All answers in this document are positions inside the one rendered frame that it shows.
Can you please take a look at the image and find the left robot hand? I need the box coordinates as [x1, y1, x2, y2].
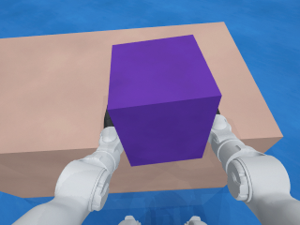
[103, 105, 114, 128]

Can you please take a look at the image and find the carton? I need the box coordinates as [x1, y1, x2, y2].
[107, 35, 222, 167]

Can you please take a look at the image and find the robot left shin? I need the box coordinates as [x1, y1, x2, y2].
[125, 216, 135, 220]

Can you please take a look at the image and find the left robot forearm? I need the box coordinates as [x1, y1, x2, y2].
[54, 127, 124, 196]

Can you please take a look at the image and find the left robot upper arm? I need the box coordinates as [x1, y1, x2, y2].
[11, 159, 111, 225]

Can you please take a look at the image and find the robot right shin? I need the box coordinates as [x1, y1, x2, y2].
[189, 216, 201, 221]

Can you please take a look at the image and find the pedestal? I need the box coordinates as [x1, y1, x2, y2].
[0, 22, 283, 198]

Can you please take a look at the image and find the right robot forearm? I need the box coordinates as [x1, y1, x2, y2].
[207, 114, 291, 190]

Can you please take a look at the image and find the right robot upper arm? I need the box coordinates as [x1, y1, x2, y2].
[227, 155, 300, 225]

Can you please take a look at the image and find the robot shin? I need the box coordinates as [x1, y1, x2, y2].
[189, 216, 201, 221]
[125, 216, 135, 220]

